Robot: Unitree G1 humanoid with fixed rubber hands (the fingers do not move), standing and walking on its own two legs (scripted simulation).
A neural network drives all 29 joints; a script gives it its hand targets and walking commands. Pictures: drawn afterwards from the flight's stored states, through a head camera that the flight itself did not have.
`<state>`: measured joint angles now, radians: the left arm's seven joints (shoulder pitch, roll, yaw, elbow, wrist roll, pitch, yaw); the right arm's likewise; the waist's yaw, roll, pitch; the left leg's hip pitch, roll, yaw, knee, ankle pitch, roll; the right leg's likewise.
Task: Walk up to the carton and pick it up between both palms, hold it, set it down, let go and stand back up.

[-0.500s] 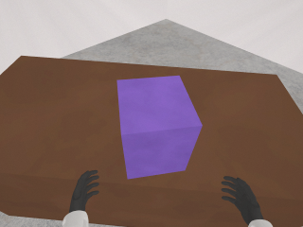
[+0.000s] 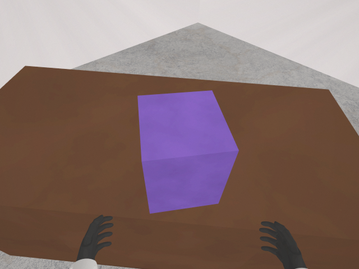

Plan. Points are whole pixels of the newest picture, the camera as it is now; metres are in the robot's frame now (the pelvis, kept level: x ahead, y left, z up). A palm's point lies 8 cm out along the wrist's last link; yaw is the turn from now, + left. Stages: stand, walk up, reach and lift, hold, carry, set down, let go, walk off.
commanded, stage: set down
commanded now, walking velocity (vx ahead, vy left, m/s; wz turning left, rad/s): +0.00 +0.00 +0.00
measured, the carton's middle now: (180, 152) +0.41 +0.04 +0.00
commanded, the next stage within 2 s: let go in 0.80 s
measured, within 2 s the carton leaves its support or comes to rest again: neither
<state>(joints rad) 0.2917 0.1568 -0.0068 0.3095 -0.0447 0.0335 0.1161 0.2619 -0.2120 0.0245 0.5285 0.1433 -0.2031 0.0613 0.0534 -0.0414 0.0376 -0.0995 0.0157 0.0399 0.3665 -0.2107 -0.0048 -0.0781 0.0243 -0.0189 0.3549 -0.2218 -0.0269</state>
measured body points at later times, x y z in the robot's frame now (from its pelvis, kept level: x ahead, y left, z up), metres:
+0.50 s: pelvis +0.00 +0.01 +0.00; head +0.00 +0.03 +0.45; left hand +0.17 +0.24 -0.09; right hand +0.16 -0.21 -0.09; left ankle +0.00 +0.12 -0.75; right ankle -0.01 -0.10 -0.75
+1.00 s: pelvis +0.00 +0.03 +0.00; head +0.00 +0.04 +0.45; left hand +0.17 +0.25 -0.10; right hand +0.16 -0.20 -0.09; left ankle +0.00 +0.12 -0.75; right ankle -0.01 -0.10 -0.75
